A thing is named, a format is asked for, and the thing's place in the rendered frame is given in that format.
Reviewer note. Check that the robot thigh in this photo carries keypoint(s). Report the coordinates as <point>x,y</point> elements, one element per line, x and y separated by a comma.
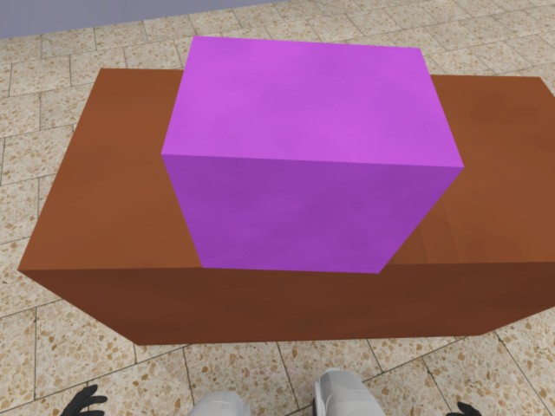
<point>222,403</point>
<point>340,393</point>

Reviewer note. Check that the left robot hand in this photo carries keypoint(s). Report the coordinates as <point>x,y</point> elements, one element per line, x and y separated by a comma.
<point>83,399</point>

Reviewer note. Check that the pedestal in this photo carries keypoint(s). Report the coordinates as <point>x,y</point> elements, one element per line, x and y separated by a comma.
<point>112,240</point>

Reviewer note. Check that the robot right thigh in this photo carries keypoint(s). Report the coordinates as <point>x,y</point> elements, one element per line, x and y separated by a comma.
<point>340,393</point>

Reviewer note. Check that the carton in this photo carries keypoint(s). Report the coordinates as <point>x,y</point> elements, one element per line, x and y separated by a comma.
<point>307,156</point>

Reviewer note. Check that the robot left thigh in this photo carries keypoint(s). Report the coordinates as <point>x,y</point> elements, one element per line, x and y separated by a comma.
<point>222,403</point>

